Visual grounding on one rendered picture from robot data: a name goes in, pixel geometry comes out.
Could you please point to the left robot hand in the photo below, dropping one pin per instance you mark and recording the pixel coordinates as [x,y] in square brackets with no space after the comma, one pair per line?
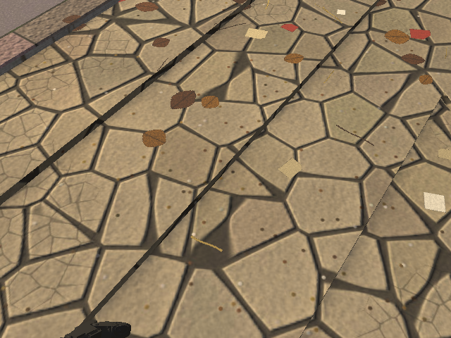
[93,329]

